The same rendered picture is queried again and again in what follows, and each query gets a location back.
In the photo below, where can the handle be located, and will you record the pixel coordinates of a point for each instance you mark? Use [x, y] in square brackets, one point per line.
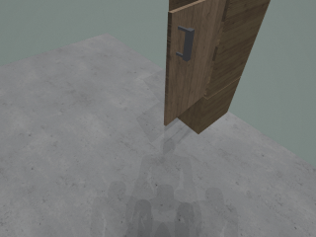
[188, 43]

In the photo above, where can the cupboard door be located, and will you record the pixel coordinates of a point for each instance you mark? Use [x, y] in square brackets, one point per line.
[185, 81]

